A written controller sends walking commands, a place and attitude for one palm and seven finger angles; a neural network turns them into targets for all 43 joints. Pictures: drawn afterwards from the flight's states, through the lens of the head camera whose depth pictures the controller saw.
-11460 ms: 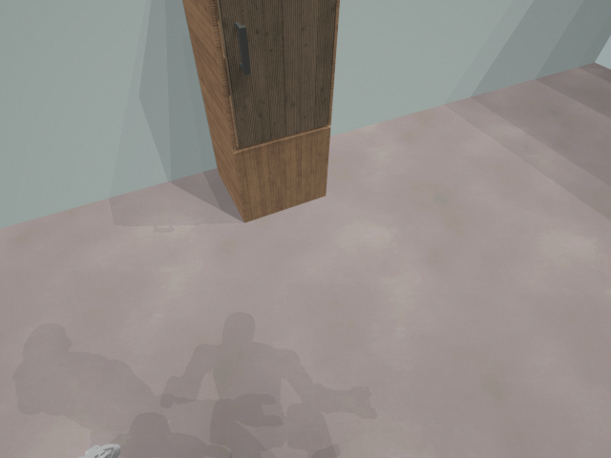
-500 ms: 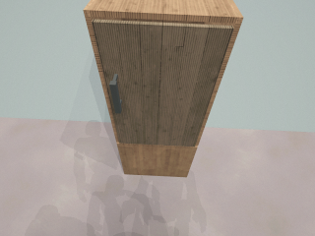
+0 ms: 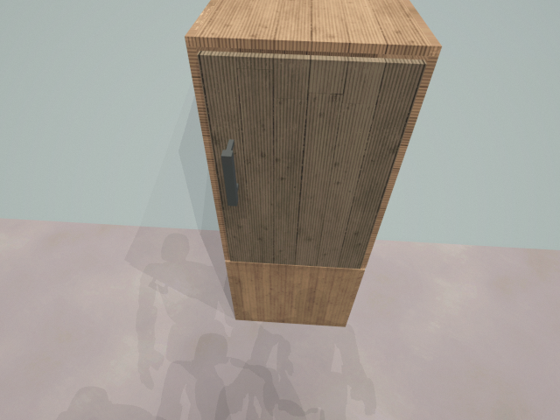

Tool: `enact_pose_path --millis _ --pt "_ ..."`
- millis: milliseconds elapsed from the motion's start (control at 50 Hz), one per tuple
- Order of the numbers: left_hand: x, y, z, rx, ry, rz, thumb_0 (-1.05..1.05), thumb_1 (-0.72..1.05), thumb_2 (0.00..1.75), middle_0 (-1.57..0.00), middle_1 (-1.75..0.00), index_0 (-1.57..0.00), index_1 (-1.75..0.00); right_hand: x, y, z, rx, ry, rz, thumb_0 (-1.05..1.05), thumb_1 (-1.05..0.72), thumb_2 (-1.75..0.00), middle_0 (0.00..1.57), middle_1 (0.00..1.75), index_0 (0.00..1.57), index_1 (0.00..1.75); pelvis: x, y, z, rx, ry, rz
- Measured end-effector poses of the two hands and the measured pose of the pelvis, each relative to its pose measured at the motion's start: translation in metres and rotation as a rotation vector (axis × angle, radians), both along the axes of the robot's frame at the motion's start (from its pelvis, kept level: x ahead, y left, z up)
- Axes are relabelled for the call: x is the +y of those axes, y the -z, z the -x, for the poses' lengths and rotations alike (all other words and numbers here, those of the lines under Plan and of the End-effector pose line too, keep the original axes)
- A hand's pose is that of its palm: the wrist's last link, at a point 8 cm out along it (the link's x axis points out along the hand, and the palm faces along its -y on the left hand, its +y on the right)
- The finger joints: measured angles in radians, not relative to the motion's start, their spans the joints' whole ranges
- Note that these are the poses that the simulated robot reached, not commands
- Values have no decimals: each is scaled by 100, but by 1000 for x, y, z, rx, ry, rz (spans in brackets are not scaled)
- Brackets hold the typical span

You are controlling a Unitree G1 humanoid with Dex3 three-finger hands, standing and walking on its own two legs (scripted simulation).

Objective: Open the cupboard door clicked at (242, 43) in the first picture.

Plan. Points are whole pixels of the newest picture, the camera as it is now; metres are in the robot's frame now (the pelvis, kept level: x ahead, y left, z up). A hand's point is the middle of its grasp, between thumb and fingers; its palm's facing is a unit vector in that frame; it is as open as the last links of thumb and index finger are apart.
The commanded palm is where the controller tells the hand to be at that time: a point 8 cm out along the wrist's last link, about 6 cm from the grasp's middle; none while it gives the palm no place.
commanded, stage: look again from close up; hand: left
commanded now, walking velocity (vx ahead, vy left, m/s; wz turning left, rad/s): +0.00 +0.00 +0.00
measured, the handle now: (231, 173) +0.58 +0.15 +0.02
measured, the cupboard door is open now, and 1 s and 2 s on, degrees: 0 0 0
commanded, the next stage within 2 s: raise the hand with hooked fingers in 0.48 s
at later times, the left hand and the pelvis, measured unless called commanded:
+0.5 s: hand out of the picture +0.01 +0.14 -0.17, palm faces +0.03 -0.98 -0.17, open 7.3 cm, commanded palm none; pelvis +0.01 -0.03 +0.00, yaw +0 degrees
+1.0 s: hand (185, 393) +0.17 +0.15 -0.05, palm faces +0.01 -1.00 +0.00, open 8.5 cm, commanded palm +0.15 +0.22 -0.04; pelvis +0.00 -0.04 -0.08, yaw +3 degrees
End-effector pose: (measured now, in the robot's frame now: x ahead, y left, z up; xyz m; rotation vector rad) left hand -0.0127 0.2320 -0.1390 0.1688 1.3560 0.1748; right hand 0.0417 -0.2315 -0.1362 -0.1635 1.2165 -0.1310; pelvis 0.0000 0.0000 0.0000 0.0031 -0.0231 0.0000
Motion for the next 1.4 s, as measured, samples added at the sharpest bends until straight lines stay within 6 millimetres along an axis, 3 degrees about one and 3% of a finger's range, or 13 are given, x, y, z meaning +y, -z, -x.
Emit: enact_pose_path --millis 140,340,600,640,700,780,840,940,1000,1060,1140,1240,1400 --pt "-18 2 10 38 -5 29 1 91 90 -20 -30 -20 -30 -4 2 18 64 11 -7 0 -92 -90 20 30 20 30 -7 -2 -1 2 -2 -1" --pt "-39 5 -5 19 2 58 1 91 90 -20 -30 -20 -30 -2 5 42 146 38 -32 0 -92 -90 20 30 20 30 -19 -3 -4 0 -3 -1" --pt "-45 5 -15 5 -2 41 1 91 90 -20 -30 -20 -30 1 7 51 185 51 -55 0 -92 -90 20 30 20 30 -27 -3 -8 -2 -2 5" --pt "-33 -13 -35 -117 -85 6 3 94 90 -20 -30 -21 -30 -7 4 43 104 49 -23 2 -93 -90 20 30 20 30 -27 -2 -8 -11 -2 4" --pt "-16 -65 -89 -497 -114 -77 5 94 89 -20 -31 -21 -32 -26 -4 14 -115 62 25 3 -94 -90 20 30 20 30 -27 2 -8 -5 -25 -1" --pt "-16 -120 -160 -957 -47 -59 4 88 87 -20 -34 -21 -35 -51 -17 -44 -379 5 79 2 -93 -90 20 30 20 30 -29 15 -1 47 -61 0" --pt "-26 -135 -189 -1231 30 35 3 81 85 -20 -38 -21 -38 -65 -29 -91 -548 -49 111 2 -92 -90 20 30 20 30 -32 33 2 117 -53 -7" --pt "-36 -109 -183 -1372 193 156 1 69 80 -21 -44 -22 -45 -72 -45 -160 -752 -132 142 1 -92 -90 20 30 20 30 -39 67 1 190 -43 -7" --pt "-26 -86 -165 -1302 155 167 1 62 78 -22 -49 -23 -49 -63 -47 -191 -810 -172 140 1 -91 -90 19 30 20 30 -41 81 -2 208 -51 4" --pt "-13 -81 -150 -1269 95 120 2 54 75 -23 -53 -23 -54 -46 -40 -210 -816 -211 117 1 -91 -90 19 30 19 30 -42 88 -6 221 -63 24" --pt "-1 -98 -153 -1330 119 62 2 45 71 -23 -59 -24 -59 -18 -17 -214 -759 -260 60 1 -91 -90 19 30 20 30 -42 93 -8 237 -79 53" --pt "3 -108 -182 -1328 205 108 2 33 66 -24 -67 -24 -67 5 14 -191 -638 -244 -20 1 -91 -90 20 30 20 30 -39 92 -7 256 -83 68" --pt "19 -121 -206 -1261 195 123 1 15 58 -25 -78 -26 -79 -4 23 -138 -503 -129 -13 1 -90 -90 20 30 20 30 -30 77 -11 261 -62 52"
